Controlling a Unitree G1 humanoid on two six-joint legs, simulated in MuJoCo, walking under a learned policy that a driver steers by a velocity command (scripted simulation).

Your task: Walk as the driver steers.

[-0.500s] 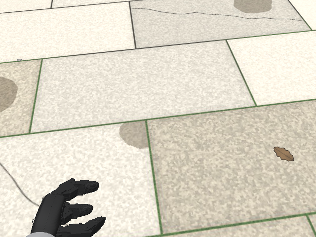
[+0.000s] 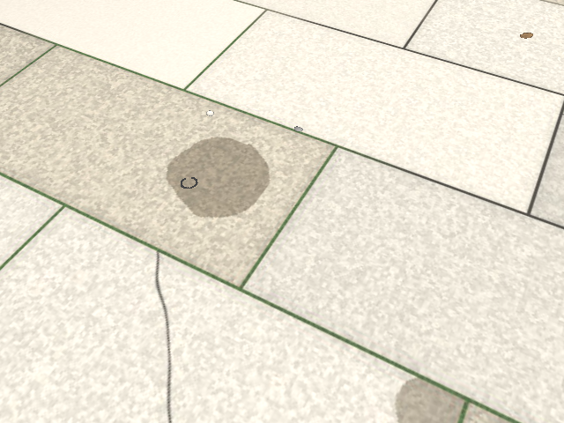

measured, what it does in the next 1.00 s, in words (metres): walks ahead, turning right: right foot, then left foot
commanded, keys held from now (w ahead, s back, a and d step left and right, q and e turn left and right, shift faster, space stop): w+e+shift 0.94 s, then e+shift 0.06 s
